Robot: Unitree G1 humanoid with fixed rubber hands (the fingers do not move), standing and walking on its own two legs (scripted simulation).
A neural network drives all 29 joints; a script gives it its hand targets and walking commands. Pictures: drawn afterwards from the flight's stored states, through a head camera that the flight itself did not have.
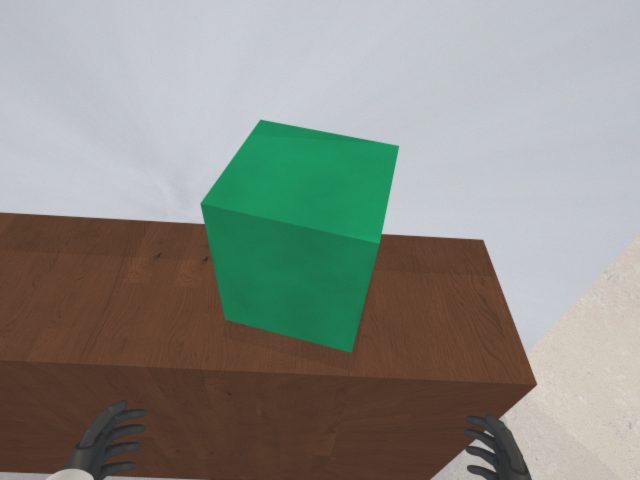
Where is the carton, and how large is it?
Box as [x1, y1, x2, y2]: [200, 120, 398, 352]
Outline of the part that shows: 260,120 200,203 225,319 351,352 379,243 398,146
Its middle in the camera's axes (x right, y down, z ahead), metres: -0.02 +0.00 +0.60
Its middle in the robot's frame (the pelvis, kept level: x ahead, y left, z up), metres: +0.46 +0.05 +0.04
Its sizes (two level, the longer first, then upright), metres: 0.210 0.200 0.250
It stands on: a pedestal, 0.70 m high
